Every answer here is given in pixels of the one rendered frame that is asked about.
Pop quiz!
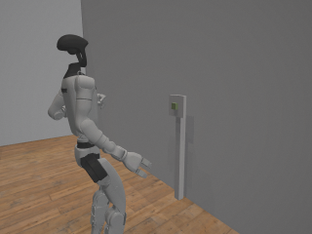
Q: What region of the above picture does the robot right hand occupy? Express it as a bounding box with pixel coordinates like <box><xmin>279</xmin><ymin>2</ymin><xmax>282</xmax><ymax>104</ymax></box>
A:
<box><xmin>122</xmin><ymin>152</ymin><xmax>152</xmax><ymax>178</ymax></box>

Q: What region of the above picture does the button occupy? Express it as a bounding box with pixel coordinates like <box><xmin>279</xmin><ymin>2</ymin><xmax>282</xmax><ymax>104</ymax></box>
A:
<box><xmin>172</xmin><ymin>102</ymin><xmax>178</xmax><ymax>110</ymax></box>

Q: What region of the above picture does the robot right forearm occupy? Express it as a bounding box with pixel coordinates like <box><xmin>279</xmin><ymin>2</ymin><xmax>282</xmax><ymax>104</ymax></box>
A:
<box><xmin>80</xmin><ymin>119</ymin><xmax>128</xmax><ymax>162</ymax></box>

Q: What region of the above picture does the robot left forearm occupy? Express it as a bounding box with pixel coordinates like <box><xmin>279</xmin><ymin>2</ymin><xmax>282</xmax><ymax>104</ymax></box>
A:
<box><xmin>61</xmin><ymin>106</ymin><xmax>67</xmax><ymax>118</ymax></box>

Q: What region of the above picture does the left robot shin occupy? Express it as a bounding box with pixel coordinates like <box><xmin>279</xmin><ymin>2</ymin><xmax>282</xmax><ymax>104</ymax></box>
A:
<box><xmin>90</xmin><ymin>191</ymin><xmax>110</xmax><ymax>234</ymax></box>

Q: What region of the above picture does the panel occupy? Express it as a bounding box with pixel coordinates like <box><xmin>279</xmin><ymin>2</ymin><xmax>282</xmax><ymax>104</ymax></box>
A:
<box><xmin>169</xmin><ymin>95</ymin><xmax>186</xmax><ymax>200</ymax></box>

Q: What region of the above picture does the robot left thigh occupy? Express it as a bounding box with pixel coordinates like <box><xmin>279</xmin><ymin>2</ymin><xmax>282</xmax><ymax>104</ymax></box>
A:
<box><xmin>93</xmin><ymin>156</ymin><xmax>109</xmax><ymax>207</ymax></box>

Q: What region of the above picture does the left robot upper arm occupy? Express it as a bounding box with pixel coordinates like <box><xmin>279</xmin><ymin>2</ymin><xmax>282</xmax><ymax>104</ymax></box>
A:
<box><xmin>48</xmin><ymin>87</ymin><xmax>64</xmax><ymax>120</ymax></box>

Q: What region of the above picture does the robot left hand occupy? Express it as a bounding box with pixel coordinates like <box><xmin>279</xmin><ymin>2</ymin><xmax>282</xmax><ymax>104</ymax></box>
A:
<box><xmin>97</xmin><ymin>94</ymin><xmax>106</xmax><ymax>109</ymax></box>

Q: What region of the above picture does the right robot upper arm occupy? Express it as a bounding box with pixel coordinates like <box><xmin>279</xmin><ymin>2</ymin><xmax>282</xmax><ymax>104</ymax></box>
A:
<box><xmin>74</xmin><ymin>75</ymin><xmax>96</xmax><ymax>135</ymax></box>

